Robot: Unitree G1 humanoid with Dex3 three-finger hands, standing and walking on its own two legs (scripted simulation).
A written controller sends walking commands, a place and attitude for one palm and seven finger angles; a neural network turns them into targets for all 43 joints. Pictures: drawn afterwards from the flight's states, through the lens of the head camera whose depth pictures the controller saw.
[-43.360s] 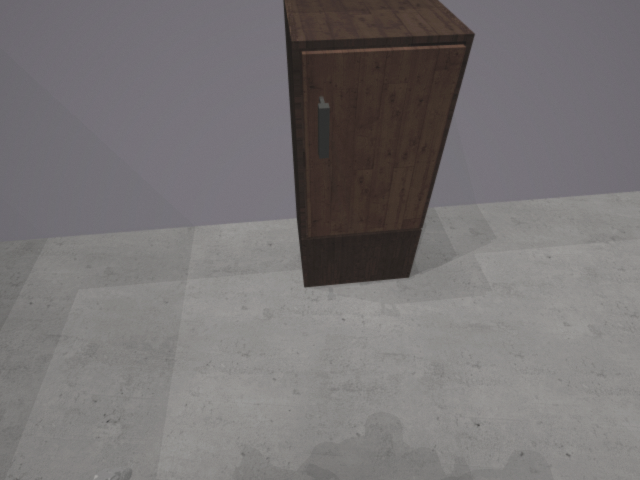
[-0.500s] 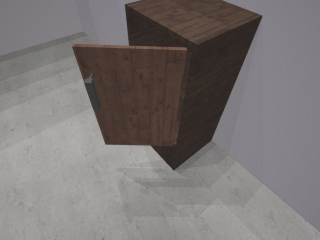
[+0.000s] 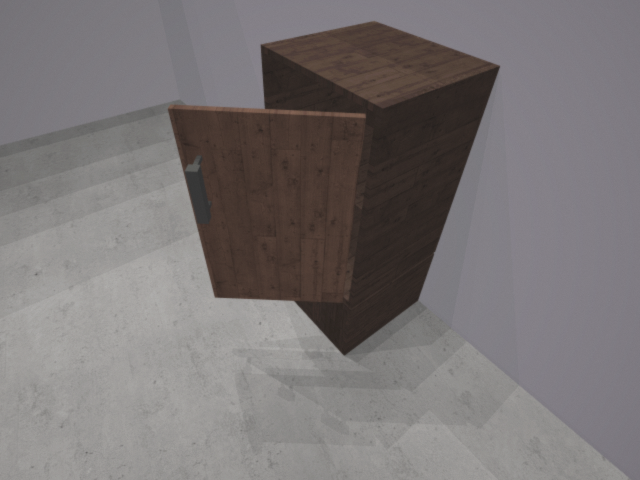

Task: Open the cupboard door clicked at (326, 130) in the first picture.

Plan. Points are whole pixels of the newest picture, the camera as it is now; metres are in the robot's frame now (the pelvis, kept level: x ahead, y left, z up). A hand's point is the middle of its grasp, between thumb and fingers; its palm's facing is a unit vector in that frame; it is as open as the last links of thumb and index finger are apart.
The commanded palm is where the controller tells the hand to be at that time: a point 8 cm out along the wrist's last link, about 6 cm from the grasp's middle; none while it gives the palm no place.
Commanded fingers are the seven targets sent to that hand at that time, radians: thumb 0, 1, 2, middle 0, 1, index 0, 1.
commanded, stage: shuffle to correct the standing spot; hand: left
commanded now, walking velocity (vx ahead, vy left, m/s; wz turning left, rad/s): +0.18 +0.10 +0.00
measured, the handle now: (201, 189) +0.68 +0.30 -0.04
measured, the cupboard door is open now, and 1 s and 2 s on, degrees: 50 50 50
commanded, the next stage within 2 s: come to a stop and stand still in 1.16 s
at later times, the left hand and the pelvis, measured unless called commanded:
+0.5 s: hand out of the picture +0.02 +0.21 -0.17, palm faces +0.02 -0.98 -0.18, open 7.4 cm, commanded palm none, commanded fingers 0.00 0.90 0.90 -0.20 -0.30 -0.20 -0.30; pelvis +0.00 +0.04 +0.00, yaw -2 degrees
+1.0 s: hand out of the picture +0.04 +0.29 -0.19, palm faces +0.08 -0.99 -0.13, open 7.4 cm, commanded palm none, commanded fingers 0.00 0.90 0.90 -0.20 -0.30 -0.20 -0.30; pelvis +0.08 +0.13 -0.01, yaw +1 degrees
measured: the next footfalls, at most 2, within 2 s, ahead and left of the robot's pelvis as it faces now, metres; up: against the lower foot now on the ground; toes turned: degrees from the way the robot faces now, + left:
right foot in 0.54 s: +0.04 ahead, -0.07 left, +0.00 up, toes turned -8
left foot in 0.90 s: +0.19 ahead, +0.23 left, +0.00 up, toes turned +6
